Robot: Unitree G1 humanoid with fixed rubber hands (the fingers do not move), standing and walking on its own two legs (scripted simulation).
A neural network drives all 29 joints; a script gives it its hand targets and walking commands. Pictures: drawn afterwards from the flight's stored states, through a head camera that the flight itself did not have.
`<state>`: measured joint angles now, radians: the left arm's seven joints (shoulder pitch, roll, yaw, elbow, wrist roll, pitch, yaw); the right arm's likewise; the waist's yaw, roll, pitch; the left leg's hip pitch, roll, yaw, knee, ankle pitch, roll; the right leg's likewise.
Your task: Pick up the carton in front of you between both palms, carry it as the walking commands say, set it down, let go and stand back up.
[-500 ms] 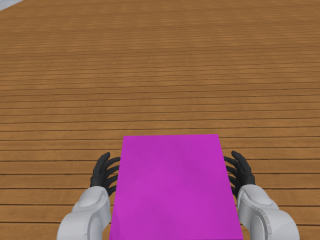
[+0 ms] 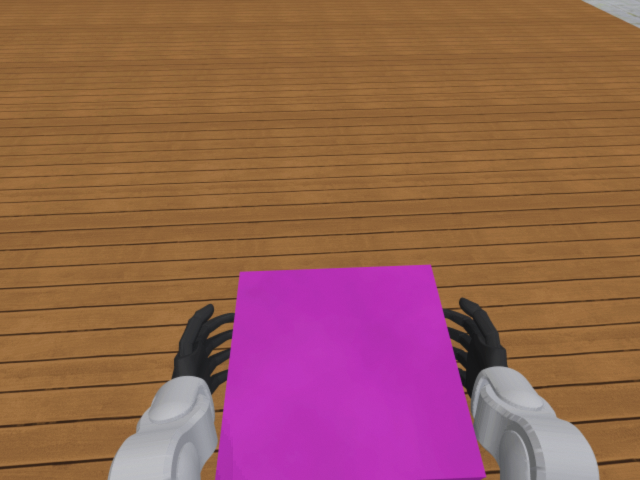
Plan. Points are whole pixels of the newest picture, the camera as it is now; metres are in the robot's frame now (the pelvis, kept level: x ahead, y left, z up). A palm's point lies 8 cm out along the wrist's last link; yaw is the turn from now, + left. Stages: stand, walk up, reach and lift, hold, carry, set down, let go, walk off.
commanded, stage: carry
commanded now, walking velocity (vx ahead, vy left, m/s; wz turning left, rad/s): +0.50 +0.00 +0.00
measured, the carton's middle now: (339, 397) +0.23 +0.00 +0.02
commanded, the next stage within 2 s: none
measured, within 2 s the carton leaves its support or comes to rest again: neither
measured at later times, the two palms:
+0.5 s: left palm (246, 184) +0.56 +0.13 +0.09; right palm (423, 180) +0.57 -0.17 +0.08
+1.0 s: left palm (249, 114) +0.79 +0.15 +0.09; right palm (393, 113) +0.79 -0.15 +0.09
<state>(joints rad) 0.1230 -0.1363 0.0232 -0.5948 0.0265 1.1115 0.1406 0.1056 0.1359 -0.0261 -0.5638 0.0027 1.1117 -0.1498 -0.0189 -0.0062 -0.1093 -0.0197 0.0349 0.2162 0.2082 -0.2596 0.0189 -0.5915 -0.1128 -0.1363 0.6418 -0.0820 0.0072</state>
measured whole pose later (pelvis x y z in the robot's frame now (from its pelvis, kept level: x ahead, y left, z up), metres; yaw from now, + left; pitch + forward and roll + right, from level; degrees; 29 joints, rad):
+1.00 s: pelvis +0.57 +0.00 -0.01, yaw +1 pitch +3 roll +1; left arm 0.09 -0.14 0.03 -0.57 0.03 1.16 0.14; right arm 0.08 0.13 -0.03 -0.55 -0.01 1.15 -0.14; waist 0.00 -0.01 -0.15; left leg -0.24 0.05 0.22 0.44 -0.25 0.02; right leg -0.20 -0.07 -0.13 0.45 -0.30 0.01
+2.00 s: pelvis +0.55 -0.02 -0.01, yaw +1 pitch +2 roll +0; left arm -0.04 -0.13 0.07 -0.18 0.13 0.97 0.07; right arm -0.04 0.13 -0.07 -0.18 -0.13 0.97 -0.07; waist 0.00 0.00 -0.09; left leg -0.25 0.08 0.18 0.48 -0.24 0.00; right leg -0.21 -0.05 -0.16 0.48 -0.29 -0.01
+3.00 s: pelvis +0.54 -0.02 -0.01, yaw +1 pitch +2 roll +0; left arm -0.19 -0.14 0.16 0.13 0.22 0.73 0.02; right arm -0.19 0.14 -0.16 0.12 -0.23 0.74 -0.02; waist 0.00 0.00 -0.08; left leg -0.30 0.08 0.18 0.50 -0.23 0.00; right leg -0.26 -0.06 -0.17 0.51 -0.28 -0.01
